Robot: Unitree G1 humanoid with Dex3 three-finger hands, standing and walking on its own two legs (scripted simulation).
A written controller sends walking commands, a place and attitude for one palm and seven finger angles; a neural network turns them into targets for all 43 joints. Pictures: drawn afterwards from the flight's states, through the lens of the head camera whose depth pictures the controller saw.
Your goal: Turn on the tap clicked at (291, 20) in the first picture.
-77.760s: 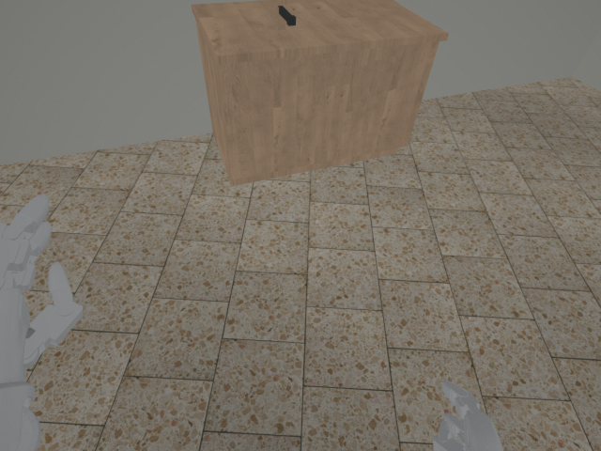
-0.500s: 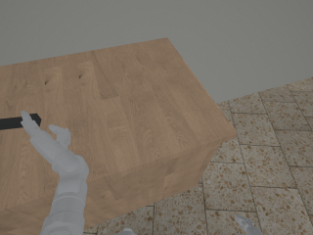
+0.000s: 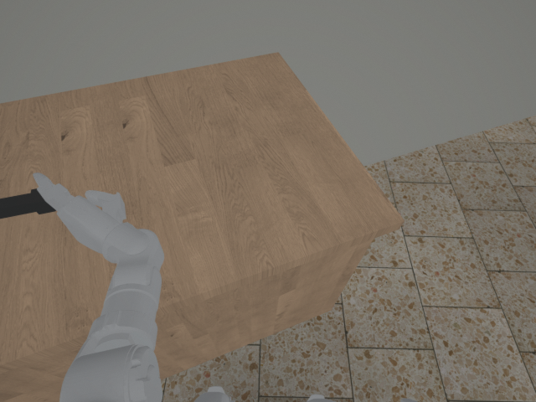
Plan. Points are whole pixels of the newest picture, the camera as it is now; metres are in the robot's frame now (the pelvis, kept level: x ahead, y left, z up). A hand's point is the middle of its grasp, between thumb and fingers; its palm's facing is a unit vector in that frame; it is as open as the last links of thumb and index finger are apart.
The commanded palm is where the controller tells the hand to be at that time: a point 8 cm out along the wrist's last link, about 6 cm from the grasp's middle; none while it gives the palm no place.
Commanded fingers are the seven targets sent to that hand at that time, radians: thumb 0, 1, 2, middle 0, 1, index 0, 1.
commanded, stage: push the lever round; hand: left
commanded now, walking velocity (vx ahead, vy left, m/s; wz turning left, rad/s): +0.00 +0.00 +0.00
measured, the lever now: (43, 200) +0.41 +0.35 +0.05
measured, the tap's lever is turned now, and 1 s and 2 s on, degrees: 85 86 86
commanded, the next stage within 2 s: lift the hand up off the lever in 0.38 s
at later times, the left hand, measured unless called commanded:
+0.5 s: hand (128, 184) +0.45 +0.23 +0.04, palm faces +0.86 -0.50 -0.11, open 7.9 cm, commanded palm +0.39 +0.24 +0.05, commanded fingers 0.00 0.90 0.90 -0.15 -0.15 -0.15 -0.15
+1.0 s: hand (124, 186) +0.43 +0.23 +0.07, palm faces +0.85 -0.52 -0.10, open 7.9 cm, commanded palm +0.37 +0.23 +0.07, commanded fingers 0.00 0.90 0.90 -0.15 -0.15 -0.15 -0.15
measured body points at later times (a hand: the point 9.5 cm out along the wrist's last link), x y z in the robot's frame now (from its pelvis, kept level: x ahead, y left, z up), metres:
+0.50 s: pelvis +0.01 -0.01 +0.00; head +0.09 +0.00 +0.44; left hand +0.40 +0.26 +0.05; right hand +0.07 -0.26 -0.13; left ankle +0.02 +0.12 -0.69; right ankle +0.00 -0.09 -0.69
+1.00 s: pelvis +0.02 -0.01 +0.01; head +0.06 +0.00 +0.46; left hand +0.38 +0.25 +0.08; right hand +0.10 -0.26 -0.12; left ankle +0.02 +0.12 -0.69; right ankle +0.00 -0.09 -0.69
